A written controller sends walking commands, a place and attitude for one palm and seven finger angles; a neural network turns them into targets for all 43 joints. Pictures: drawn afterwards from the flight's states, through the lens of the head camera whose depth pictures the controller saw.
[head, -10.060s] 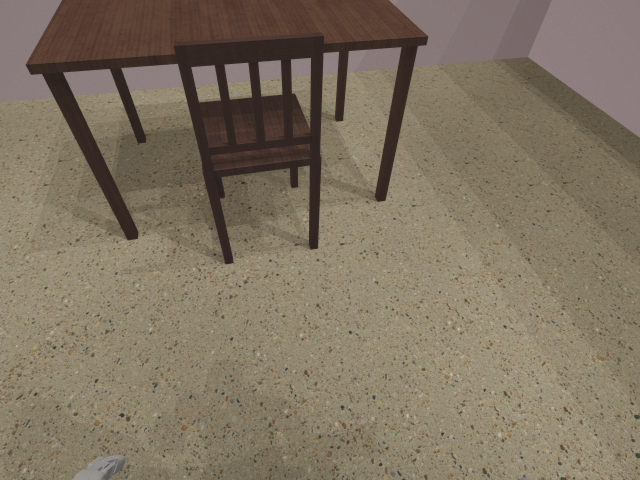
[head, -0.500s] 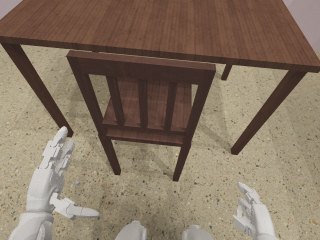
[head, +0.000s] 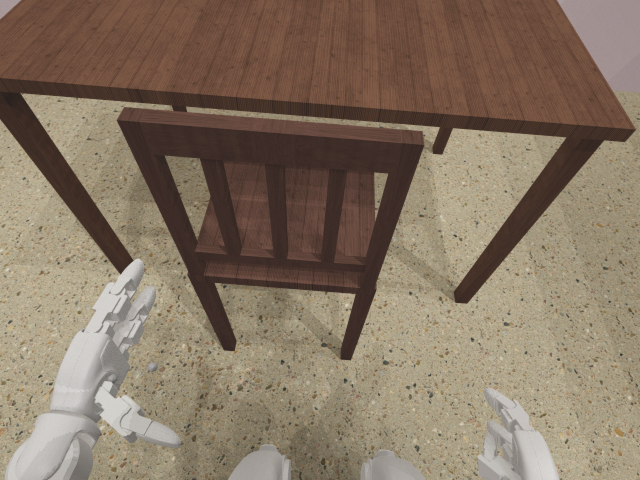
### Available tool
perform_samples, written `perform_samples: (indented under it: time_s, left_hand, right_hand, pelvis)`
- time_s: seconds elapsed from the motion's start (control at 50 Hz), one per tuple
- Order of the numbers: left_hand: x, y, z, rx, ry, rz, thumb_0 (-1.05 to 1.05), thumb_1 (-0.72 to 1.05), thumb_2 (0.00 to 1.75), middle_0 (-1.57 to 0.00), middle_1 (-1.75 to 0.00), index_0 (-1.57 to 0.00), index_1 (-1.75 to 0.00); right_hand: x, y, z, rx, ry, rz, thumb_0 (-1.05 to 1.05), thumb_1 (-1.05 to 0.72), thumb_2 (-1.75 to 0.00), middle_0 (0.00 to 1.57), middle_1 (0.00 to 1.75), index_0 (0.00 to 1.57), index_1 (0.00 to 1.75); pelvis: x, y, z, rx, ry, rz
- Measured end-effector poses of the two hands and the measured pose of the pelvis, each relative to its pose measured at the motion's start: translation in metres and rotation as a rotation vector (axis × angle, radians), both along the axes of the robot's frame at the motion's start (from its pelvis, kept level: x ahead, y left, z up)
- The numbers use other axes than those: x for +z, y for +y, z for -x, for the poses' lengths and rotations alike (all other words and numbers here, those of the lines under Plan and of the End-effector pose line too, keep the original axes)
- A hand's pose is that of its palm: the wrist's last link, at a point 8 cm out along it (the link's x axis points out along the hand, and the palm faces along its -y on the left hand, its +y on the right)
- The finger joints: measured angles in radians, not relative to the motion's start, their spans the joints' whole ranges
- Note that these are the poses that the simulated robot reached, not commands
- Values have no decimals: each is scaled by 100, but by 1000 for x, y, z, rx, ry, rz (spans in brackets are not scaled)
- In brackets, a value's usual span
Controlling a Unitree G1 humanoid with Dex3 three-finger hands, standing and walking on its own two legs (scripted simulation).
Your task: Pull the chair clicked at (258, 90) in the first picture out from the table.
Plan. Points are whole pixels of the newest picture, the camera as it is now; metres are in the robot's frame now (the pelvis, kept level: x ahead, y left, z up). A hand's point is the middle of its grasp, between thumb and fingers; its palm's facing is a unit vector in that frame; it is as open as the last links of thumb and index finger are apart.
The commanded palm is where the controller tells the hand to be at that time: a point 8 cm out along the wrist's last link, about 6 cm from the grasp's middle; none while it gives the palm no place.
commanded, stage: raise the hand toward the chair's back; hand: left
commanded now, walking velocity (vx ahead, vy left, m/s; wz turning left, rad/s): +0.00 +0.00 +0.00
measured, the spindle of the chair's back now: (278, 213) +0.50 +0.09 -0.03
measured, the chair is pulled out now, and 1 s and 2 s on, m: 0.00 0.00 0.00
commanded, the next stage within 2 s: aim the fingers beside a spindle in 0.30 s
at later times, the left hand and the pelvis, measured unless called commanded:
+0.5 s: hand (153, 366) +0.24 +0.20 +0.03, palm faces -0.01 -1.00 -0.05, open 17.0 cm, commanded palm +0.22 +0.24 +0.04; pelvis -0.01 -0.01 +0.00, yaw +1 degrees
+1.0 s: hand (217, 337) +0.28 +0.14 +0.02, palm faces -0.06 -1.00 -0.03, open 16.9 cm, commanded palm +0.27 +0.20 +0.02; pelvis -0.01 -0.02 -0.02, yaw +0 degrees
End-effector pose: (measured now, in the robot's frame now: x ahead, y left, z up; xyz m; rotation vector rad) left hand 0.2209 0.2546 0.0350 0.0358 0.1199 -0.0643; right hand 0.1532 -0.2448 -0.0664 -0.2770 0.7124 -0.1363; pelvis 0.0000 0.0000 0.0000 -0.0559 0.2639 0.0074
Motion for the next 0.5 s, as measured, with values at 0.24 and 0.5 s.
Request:
perform_samples:
  time_s: [0.24,0.5]
  left_hand:
    - [-1,4,5,43,-26,-22,-1,-50,30,-6,-8,-5,-8]
    - [3,-3,4,53,-68,-13,-1,-50,30,-6,-8,-6,-8]
  right_hand:
    - [-5,2,-3,24,-5,-19,2,-90,-90,20,30,21,30]
    - [-7,3,-9,52,-27,-27,2,-90,-90,20,30,21,30]
  pelvis:
    - [-3,-3,5,4,-1,-4]
    - [-4,-8,7,12,0,-7]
